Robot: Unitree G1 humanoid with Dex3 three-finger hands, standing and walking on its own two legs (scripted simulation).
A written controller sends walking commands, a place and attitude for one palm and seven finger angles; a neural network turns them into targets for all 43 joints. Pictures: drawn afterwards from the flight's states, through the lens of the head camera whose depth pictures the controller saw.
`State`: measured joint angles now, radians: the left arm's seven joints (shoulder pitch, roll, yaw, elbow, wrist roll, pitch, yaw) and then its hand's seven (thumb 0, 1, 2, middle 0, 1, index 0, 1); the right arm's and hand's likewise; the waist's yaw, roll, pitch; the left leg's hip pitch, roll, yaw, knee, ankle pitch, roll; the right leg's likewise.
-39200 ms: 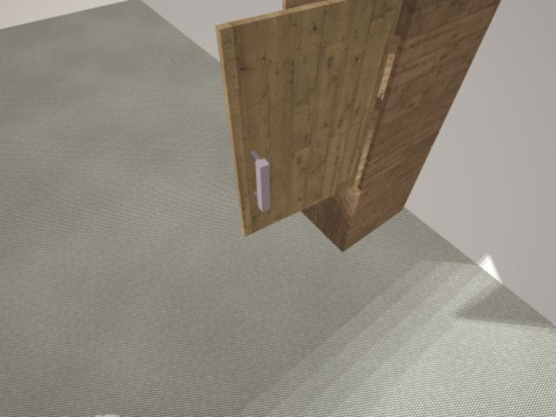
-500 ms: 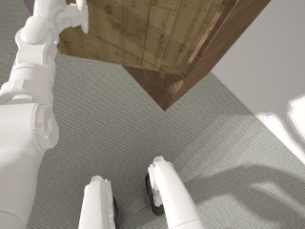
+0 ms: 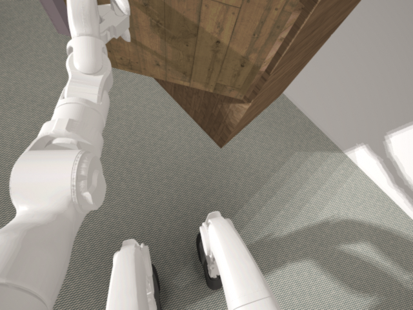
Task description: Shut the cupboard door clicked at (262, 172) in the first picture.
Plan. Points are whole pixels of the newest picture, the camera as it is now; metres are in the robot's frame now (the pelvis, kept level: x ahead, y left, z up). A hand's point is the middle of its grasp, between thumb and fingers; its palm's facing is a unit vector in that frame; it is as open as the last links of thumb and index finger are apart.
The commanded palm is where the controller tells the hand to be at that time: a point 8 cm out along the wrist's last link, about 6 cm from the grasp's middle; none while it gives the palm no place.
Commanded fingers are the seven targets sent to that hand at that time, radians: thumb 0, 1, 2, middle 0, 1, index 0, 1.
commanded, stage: pull the fist back off the door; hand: left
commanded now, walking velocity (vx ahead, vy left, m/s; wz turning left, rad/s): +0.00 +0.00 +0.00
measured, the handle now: out of the picture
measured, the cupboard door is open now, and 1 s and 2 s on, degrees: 36 36 36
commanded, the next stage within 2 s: draw the hand back to the body in 0.58 s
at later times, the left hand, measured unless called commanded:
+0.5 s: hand (125, 67) +0.51 +0.03 +0.06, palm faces -0.05 -1.00 -0.02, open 3.1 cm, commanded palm +0.48 +0.08 +0.08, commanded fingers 0.00 0.90 0.90 -1.30 -1.50 -1.30 -1.50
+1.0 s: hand (55, 95) +0.43 +0.10 +0.14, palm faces -0.02 -1.00 -0.09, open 3.1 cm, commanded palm +0.40 +0.15 +0.15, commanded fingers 0.00 0.90 0.90 -1.30 -1.50 -1.30 -1.50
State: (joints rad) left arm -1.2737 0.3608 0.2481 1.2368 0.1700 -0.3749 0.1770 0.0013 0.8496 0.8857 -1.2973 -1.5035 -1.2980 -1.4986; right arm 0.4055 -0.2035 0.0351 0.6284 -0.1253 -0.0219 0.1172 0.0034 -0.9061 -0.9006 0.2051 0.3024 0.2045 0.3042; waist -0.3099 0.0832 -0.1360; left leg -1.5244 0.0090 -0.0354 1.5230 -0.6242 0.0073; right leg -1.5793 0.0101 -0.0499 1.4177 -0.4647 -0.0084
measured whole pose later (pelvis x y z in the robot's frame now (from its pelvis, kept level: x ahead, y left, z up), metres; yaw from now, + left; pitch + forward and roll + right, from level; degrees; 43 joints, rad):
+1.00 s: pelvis +0.02 -0.01 +0.09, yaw +1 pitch +19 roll +1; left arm -0.45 0.17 0.11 0.67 -0.10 -0.41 0.00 0.01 0.90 0.90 -1.30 -1.50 -1.30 -1.50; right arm 0.35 -0.23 -0.01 0.56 0.00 0.07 0.02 0.01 -0.91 -0.90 0.20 0.30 0.20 0.30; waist -0.08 0.06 -0.13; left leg -0.94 -0.01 0.02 1.14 -0.53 0.01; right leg -1.04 0.00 0.01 1.11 -0.41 -0.01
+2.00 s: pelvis +0.07 +0.00 +0.18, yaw +3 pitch -4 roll +0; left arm 0.46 0.37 0.39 -0.40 -0.06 -0.08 0.12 0.01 0.89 0.90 -0.32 -0.43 -0.32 -0.42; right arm 0.22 -0.23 0.02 0.62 0.00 -0.09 -0.09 0.01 -0.90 -0.90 0.21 0.30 0.20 0.30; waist 0.08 0.09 0.00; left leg -0.07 -0.02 -0.02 0.44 -0.30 0.02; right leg -0.15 -0.01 -0.03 0.44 -0.23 0.01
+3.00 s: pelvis -0.01 +0.03 +0.16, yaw +1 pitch -1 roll +0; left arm 0.50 0.39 0.45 -0.41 -0.02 -0.19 0.15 0.01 0.89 0.90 -0.21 -0.31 -0.21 -0.30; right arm 0.20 -0.21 0.01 0.54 0.01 -0.02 -0.09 0.01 -0.90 -0.90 0.21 0.30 0.21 0.30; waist 0.01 0.00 0.00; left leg -0.33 -0.05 0.03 0.64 -0.29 0.06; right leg -0.40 -0.04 0.02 0.59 -0.17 0.04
